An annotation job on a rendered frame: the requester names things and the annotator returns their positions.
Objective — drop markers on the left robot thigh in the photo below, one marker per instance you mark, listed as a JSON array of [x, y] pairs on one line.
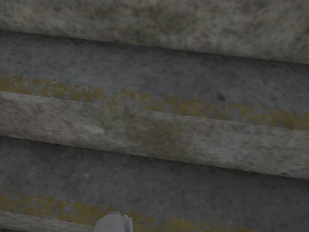
[[114, 223]]

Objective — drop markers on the robot left shin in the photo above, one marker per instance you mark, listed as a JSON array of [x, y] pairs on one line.
[[113, 213]]

